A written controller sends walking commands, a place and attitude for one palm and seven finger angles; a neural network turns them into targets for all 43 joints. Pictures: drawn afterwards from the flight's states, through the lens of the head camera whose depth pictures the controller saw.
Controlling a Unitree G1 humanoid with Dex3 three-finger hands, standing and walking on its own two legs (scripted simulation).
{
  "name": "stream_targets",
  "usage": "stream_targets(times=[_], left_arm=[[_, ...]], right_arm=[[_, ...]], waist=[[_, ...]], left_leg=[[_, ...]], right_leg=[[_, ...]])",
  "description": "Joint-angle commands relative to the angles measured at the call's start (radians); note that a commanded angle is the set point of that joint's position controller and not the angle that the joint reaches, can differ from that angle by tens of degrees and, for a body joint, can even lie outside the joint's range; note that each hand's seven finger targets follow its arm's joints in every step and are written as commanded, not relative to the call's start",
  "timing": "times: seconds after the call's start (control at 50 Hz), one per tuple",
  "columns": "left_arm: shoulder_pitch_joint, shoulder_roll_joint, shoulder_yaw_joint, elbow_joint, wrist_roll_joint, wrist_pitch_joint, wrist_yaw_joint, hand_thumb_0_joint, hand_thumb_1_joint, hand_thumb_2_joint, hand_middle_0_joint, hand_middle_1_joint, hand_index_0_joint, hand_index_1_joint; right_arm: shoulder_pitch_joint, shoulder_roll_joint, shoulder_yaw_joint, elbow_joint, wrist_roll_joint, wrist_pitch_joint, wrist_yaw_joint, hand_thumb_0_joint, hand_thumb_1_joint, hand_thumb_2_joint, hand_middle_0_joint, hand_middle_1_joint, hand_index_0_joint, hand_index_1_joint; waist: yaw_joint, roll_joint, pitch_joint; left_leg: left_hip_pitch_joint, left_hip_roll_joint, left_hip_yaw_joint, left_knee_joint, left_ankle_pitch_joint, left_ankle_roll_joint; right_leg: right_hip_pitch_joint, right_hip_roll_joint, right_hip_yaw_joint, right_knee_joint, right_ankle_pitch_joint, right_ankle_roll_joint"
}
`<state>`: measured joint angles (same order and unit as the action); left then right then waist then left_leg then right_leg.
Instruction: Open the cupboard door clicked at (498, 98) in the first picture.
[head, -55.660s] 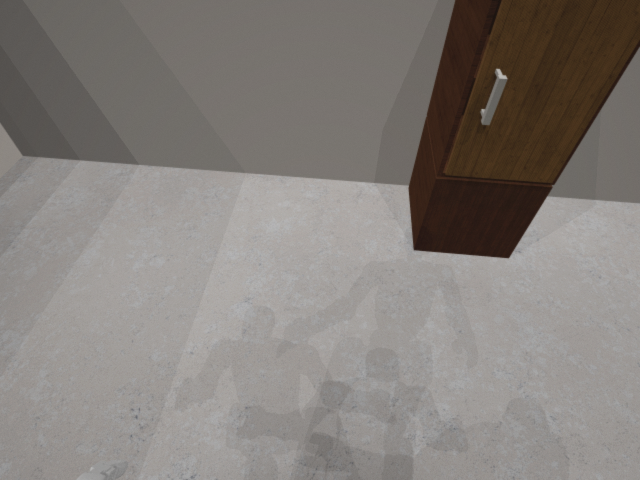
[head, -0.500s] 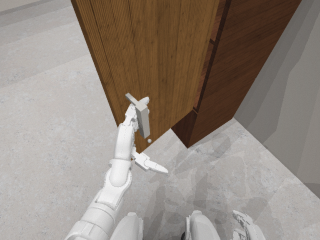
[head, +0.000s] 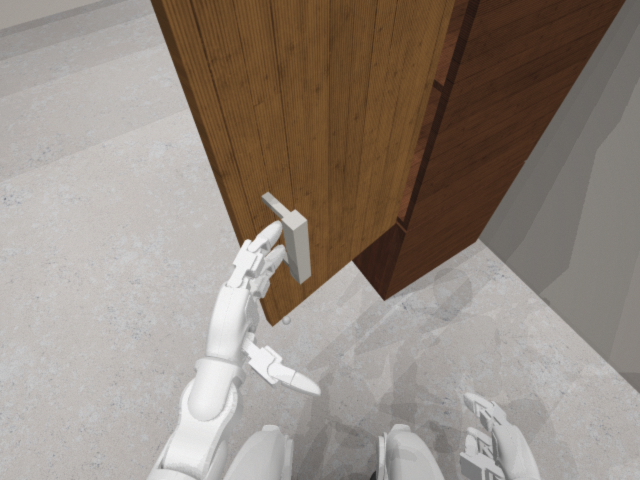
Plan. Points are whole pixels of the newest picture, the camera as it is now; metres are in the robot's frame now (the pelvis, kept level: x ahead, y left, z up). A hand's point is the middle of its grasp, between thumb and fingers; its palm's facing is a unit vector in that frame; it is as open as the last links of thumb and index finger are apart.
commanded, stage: slide the hand sideways off the handle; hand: left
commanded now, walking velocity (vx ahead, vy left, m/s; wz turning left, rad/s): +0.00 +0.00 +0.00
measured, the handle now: (287, 240) +0.39 +0.07 +0.05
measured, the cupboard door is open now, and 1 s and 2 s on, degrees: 99 99 99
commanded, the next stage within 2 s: draw the hand back to the body in 0.56 s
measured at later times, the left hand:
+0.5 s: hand (238, 356) +0.25 +0.11 +0.03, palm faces -0.10 -0.99 -0.04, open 16.3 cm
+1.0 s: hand (180, 359) +0.23 +0.15 +0.10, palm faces -0.09 -0.99 -0.06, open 16.3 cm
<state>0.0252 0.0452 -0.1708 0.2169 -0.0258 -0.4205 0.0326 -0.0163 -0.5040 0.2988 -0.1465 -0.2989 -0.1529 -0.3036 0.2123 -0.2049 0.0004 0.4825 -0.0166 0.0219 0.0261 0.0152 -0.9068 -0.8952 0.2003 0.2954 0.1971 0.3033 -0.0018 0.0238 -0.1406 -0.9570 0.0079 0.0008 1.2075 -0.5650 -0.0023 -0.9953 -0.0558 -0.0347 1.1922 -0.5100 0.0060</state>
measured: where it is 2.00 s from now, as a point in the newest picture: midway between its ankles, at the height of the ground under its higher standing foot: outside the picture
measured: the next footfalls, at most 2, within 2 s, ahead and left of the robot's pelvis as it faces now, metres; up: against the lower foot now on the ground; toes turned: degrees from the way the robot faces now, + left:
none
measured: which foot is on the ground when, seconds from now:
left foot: down 0.00-1.00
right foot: down 0.00-1.00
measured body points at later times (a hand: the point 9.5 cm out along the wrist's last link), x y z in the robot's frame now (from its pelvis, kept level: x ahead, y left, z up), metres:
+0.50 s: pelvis +0.00 -0.02 -0.01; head +0.09 -0.02 +0.43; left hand +0.25 +0.16 +0.04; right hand +0.19 -0.24 -0.10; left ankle +0.01 +0.12 -0.64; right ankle +0.03 -0.13 -0.64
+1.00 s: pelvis +0.01 +0.00 +0.02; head +0.06 +0.00 +0.47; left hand +0.23 +0.20 +0.10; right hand +0.19 -0.22 -0.06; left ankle +0.01 +0.12 -0.64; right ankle +0.03 -0.13 -0.64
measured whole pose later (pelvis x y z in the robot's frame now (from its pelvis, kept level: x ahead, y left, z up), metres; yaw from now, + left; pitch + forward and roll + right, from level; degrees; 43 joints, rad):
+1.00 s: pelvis +0.01 +0.00 +0.02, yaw +1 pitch +14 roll -2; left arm 0.42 0.22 0.04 -0.21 -0.21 -0.26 -0.19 -0.02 -0.50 0.30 -0.15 -0.30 -0.15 -0.30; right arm 0.28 -0.22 0.04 0.41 0.03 -0.07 -0.05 0.02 -0.90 -0.90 0.20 0.30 0.20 0.30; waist -0.01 0.05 -0.14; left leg -0.81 0.02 -0.04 1.12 -0.55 -0.01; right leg -0.82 -0.04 -0.07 1.08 -0.49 0.01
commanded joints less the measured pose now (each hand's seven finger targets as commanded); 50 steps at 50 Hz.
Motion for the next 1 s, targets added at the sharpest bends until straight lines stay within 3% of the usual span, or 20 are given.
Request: stream_targets(times=[0.0, 0.08, 0.12, 0.26, 0.36, 0.44, 0.5, 0.54, 0.64, 0.68, 0.72, 0.76, 0.8, 0.86, 0.88, 0.98], left_arm=[[-0.09, 0.006, -0.007, -0.274, -0.005, -0.067, -0.032, 0.0, -0.5, 0.3, -0.15, -0.3, -0.15, -0.3], [-0.062, 0.029, 0.004, -0.33, -0.02, -0.071, -0.06, 0.0, -0.5, 0.3, -0.15, -0.3, -0.15, -0.3], [-0.027, 0.066, 0.044, -0.33, -0.028, -0.065, -0.069, 0.0, -0.5, 0.3, -0.15, -0.3, -0.15, -0.3], [0.081, 0.114, 0.114, -0.384, -0.071, -0.051, -0.114, 0.0, -0.5, 0.3, -0.15, -0.3, -0.15, -0.3], [0.115, 0.157, 0.158, -0.378, -0.1, -0.042, -0.161, 0.0, -0.5, 0.3, -0.15, -0.3, -0.15, -0.3], [0.138, 0.187, 0.204, -0.397, -0.135, -0.052, -0.203, 0.0, -0.5, 0.3, -0.15, -0.3, -0.15, -0.3], [0.149, 0.187, 0.206, -0.421, -0.16, -0.056, -0.231, 0.0, -0.5, 0.3, -0.15, -0.3, -0.15, -0.3], [0.148, 0.161, 0.171, -0.439, -0.165, -0.055, -0.243, 0.0, -0.5, 0.3, -0.15, -0.3, -0.15, -0.3], [0.158, 0.187, 0.185, -0.455, -0.158, -0.037, -0.241, 0.0, -0.5, 0.3, -0.15, -0.3, -0.15, -0.3], [0.202, 0.236, 0.232, -0.537, -0.16, -0.025, -0.225, 0.0, -0.5, 0.3, -0.15, -0.3, -0.15, -0.3], [0.235, 0.267, 0.258, -0.609, -0.163, 0.001, -0.207, 0.0, -0.5, 0.3, -0.15, -0.3, -0.15, -0.3], [0.3, 0.231, 0.235, -0.632, -0.168, 0.031, -0.196, 0.0, -0.5, 0.3, -0.15, -0.3, -0.15, -0.3], [0.296, 0.246, 0.253, -0.622, -0.171, 0.06, -0.19, 0.0, -0.5, 0.3, -0.15, -0.3, -0.15, -0.3], [0.323, 0.235, 0.247, -0.608, -0.173, 0.083, -0.197, 0.0, -0.5, 0.3, -0.15, -0.3, -0.15, -0.3], [0.327, 0.231, 0.241, -0.621, -0.179, 0.088, -0.204, 0.0, -0.5, 0.3, -0.15, -0.3, -0.15, -0.3], [0.396, 0.279, 0.297, -0.673, -0.21, 0.102, -0.242, 0.0, -0.5, 0.3, -0.15, -0.3, -0.15, -0.3]], right_arm=[[-0.024, -0.118, -0.054, -0.15, 0.009, -0.059, -0.013, 0.0, -0.9, -0.9, 0.2, 0.3, 0.2, 0.3], [-0.029, -0.118, -0.053, -0.157, 0.009, -0.076, -0.022, 0.0, -0.9, -0.9, 0.2, 0.3, 0.2, 0.3], [-0.029, -0.121, -0.051, -0.16, 0.011, -0.08, -0.027, 0.0, -0.9, -0.9, 0.2, 0.3, 0.2, 0.3], [-0.027, -0.116, -0.052, -0.173, 0.017, -0.094, -0.038, 0.0, -0.9, -0.9, 0.2, 0.3, 0.2, 0.3], [-0.027, -0.124, -0.048, -0.176, 0.022, -0.102, -0.05, 0.0, -0.9, -0.9, 0.2, 0.3, 0.2, 0.3], [-0.034, -0.13, -0.048, -0.177, 0.023, -0.118, -0.06, 0.0, -0.9, -0.9, 0.2, 0.3, 0.2, 0.3], [-0.029, -0.133, -0.048, -0.177, 0.026, -0.132, -0.064, 0.0, -0.9, -0.9, 0.2, 0.3, 0.2, 0.3], [-0.029, -0.134, -0.048, -0.18, 0.026, -0.143, -0.065, 0.0, -0.9, -0.9, 0.2, 0.3, 0.2, 0.3], [-0.022, -0.143, -0.05, -0.182, 0.025, -0.156, -0.068, 0.0, -0.9, -0.9, 0.2, 0.3, 0.2, 0.3], [-0.015, -0.143, -0.051, -0.202, 0.029, -0.153, -0.069, 0.0, -0.9, -0.9, 0.2, 0.3, 0.2, 0.3], [-0.009, -0.141, -0.047, -0.22, 0.034, -0.149, -0.072, 0.0, -0.9, -0.9, 0.2, 0.3, 0.2, 0.3], [0.0, -0.13, -0.041, -0.23, 0.04, -0.144, -0.073, 0.0, -0.9, -0.9, 0.2, 0.3, 0.2, 0.3], [0.001, -0.134, -0.037, -0.23, 0.044, -0.138, -0.079, 0.0, -0.9, -0.9, 0.2, 0.3, 0.2, 0.3], [0.002, -0.137, -0.028, -0.23, 0.047, -0.142, -0.085, 0.0, -0.9, -0.9, 0.2, 0.3, 0.2, 0.3], [0.006, -0.14, -0.027, -0.235, 0.047, -0.145, -0.087, 0.0, -0.9, -0.9, 0.2, 0.3, 0.2, 0.3], [0.008, -0.139, -0.022, -0.244, 0.051, -0.159, -0.094, 0.0, -0.9, -0.9, 0.2, 0.3, 0.2, 0.3]], waist=[[-0.029, -0.08, -0.309], [-0.031, -0.062, -0.314], [-0.02, -0.074, -0.308], [-0.005, -0.064, -0.336], [-0.021, -0.083, -0.272], [-0.008, -0.058, -0.289], [-0.014, -0.047, -0.292], [-0.027, -0.044, -0.294], [-0.023, -0.033, -0.294], [0.004, -0.007, -0.328], [0.011, 0.009, -0.355], [0.003, 0.009, -0.321], [-0.016, -0.034, -0.259], [-0.023, -0.012, -0.196], [-0.027, -0.032, -0.195], [-0.006, 0.01, -0.183]], left_leg=[[0.143, -0.028, -0.024, -0.16, 0.264, 0.009], [0.136, -0.033, -0.025, -0.141, 0.257, 0.012], [0.116, -0.036, -0.026, -0.137, 0.246, 0.014], [0.096, -0.04, -0.012, -0.118, 0.254, 0.014], [0.046, -0.04, -0.009, -0.102, 0.207, 0.016], [0.038, -0.041, -0.01, -0.093, 0.207, 0.015], [0.046, -0.04, -0.013, -0.089, 0.212, 0.015], [0.055, -0.039, -0.018, -0.084, 0.222, 0.017], [0.049, -0.036, -0.023, -0.079, 0.217, 0.016], [0.099, -0.036, -0.023, -0.119, 0.235, 0.014], [0.141, -0.036, -0.027, -0.15, 0.263, 0.016], [0.177, -0.036, -0.024, -0.184, 0.271, 0.013], [0.166, -0.033, -0.024, -0.204, 0.215, 0.013], [0.196, -0.032, -0.031, -0.244, 0.19, 0.011], [0.209, -0.032, -0.032, -0.252, 0.194, 0.012], [0.283, -0.029, -0.032, -0.306, 0.252, 0.008]], right_leg=[[0.248, 0.043, -0.009, -0.142, 0.272, -0.042], [0.235, 0.041, -0.004, -0.137, 0.266, -0.04], [0.246, 0.044, 0.0, -0.137, 0.251, -0.042], [0.292, 0.042, 0.019, -0.143, 0.281, -0.036], [0.281, 0.04, 0.038, -0.166, 0.223, -0.03], [0.283, 0.04, 0.043, -0.161, 0.203, -0.033], [0.267, 0.043, 0.037, -0.153, 0.208, -0.031], [0.248, 0.045, 0.028, -0.143, 0.216, -0.03], [0.219, 0.046, 0.02, -0.129, 0.194, -0.031], [0.259, 0.049, 0.011, -0.139, 0.202, -0.036], [0.302, 0.054, 0.002, -0.154, 0.225, -0.037], [0.324, 0.056, -0.012, -0.181, 0.243, -0.032], [0.323, 0.059, -0.012, -0.225, 0.185, -0.023], [0.319, 0.062, -0.025, -0.258, 0.151, -0.025], [0.33, 0.064, -0.028, -0.267, 0.158, -0.023], [0.395, 0.068, -0.042, -0.297, 0.218, -0.026]])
